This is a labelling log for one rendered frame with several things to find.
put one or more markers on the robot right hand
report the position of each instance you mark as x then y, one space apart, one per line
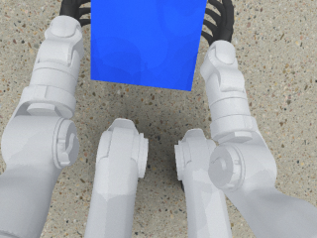
223 30

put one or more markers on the robot left hand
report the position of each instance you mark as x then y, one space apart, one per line
71 8

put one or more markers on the robot left upper arm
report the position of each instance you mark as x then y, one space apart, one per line
35 150

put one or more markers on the robot left forearm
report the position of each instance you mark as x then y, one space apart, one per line
55 73

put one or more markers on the robot right upper arm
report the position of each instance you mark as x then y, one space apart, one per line
246 173

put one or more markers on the right robot shin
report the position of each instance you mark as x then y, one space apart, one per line
197 133

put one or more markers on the left robot shin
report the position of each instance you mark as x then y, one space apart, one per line
106 137

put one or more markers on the carton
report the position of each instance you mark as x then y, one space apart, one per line
146 42

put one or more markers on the robot shin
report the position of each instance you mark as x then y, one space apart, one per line
106 137
197 133

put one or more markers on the robot right forearm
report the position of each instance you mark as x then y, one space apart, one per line
227 97

